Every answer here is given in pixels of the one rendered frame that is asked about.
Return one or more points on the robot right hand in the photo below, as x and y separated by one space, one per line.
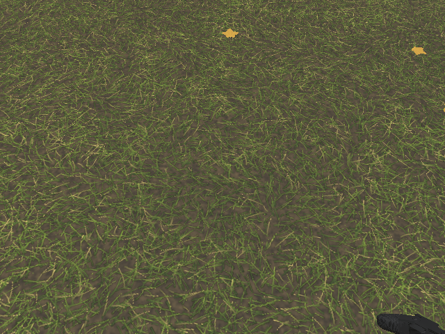
408 324

